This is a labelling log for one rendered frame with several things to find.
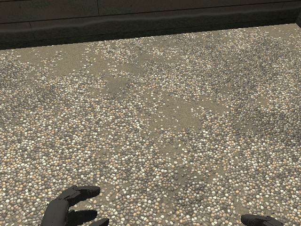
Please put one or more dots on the left robot hand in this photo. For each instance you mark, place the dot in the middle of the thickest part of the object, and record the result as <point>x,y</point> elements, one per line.
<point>57,212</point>

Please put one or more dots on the right robot hand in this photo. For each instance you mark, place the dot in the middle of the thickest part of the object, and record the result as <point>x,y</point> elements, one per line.
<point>256,220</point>

